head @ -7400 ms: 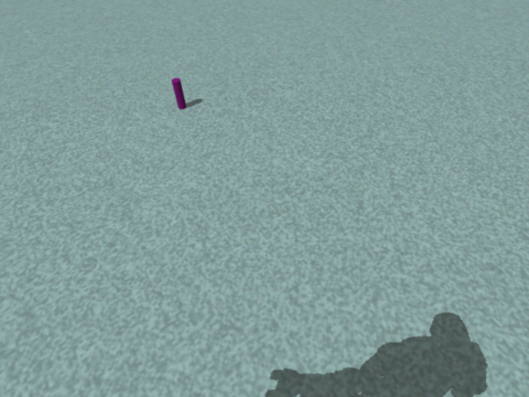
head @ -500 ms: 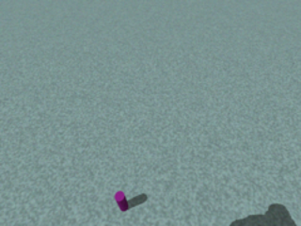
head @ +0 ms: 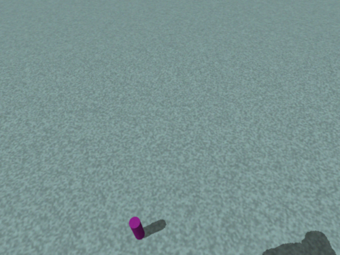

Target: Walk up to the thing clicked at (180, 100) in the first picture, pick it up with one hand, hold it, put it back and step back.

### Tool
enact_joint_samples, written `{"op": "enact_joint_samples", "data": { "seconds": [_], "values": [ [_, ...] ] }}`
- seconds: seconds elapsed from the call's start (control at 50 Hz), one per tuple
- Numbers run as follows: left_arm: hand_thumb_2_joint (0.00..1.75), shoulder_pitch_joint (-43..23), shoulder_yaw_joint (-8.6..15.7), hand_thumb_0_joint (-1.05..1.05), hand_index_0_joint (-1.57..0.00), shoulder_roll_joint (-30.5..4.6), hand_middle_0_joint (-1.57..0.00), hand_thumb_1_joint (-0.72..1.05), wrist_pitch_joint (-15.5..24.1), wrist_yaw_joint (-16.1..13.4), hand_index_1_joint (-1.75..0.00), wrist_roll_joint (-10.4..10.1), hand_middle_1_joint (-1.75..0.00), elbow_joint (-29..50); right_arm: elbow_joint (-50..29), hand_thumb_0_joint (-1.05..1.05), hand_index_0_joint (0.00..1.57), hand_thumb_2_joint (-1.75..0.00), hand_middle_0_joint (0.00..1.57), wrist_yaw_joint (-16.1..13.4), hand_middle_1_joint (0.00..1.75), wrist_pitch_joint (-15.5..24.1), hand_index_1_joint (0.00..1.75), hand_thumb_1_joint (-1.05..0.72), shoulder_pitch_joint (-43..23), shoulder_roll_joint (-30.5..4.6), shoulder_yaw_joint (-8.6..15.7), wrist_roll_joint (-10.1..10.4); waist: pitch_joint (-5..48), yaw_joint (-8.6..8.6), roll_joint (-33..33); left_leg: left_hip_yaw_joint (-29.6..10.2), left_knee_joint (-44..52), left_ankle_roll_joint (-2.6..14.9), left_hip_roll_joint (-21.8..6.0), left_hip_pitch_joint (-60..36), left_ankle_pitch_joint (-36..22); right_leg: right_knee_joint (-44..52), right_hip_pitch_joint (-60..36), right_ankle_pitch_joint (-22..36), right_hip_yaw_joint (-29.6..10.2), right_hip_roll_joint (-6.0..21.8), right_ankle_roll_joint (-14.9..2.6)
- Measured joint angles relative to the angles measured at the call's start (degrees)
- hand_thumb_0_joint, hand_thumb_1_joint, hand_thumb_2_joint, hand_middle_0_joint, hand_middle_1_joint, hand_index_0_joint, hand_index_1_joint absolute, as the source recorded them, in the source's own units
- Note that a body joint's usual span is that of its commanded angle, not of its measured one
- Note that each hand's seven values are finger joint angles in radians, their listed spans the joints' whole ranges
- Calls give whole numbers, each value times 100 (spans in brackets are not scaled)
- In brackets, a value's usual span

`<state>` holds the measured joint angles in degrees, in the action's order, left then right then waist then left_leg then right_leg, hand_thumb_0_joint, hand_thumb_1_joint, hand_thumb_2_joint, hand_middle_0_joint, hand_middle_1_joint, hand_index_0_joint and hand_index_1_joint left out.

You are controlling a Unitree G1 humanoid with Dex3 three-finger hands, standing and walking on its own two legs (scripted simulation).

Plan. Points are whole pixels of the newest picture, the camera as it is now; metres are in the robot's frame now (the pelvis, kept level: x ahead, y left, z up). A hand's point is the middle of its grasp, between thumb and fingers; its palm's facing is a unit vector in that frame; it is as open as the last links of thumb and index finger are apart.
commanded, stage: stand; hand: left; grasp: from the side
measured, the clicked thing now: (137, 228) +0.39 +0.21 -0.68
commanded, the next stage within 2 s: go down in 1.20 s
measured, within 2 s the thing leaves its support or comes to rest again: neither
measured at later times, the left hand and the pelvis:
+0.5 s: hand out of the picture +0.08 +0.25 -0.16, palm faces -0.02 -0.94 -0.34, open 7.4 cm; pelvis +0.01 +0.00 +0.00, yaw +0 degrees
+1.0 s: hand out of the picture +0.08 +0.25 -0.16, palm faces -0.03 -0.94 -0.34, open 7.4 cm; pelvis +0.01 +0.00 +0.00, yaw -1 degrees
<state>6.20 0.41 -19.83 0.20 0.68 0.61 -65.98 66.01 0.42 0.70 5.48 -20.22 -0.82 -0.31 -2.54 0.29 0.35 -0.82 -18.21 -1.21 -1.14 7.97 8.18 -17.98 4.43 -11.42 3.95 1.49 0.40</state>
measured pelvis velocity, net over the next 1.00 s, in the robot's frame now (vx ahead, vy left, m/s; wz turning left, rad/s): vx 0.01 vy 0.00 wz -0.01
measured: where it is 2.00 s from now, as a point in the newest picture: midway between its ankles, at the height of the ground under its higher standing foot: outside the picture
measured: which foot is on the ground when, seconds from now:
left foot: down 0.00-1.00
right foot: down 0.00-1.00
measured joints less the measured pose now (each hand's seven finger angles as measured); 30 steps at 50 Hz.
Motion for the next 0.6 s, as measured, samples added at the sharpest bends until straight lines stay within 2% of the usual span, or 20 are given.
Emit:
{"op": "enact_joint_samples", "data": {
  "seconds": [0.6],
  "values": [
    [90, 8, 22, 0, -20, -6, -20, 90, -1, -7, -30, -2, -30, 53, -91, 1, 20, -89, 20, -23, 30, -3, 30, -91, 18, -2, -20, -3, -11, -18, -16, 30, 15, -19, -31, -73, 57, 49, -74, -27, -31, -29, -16]
  ]
}}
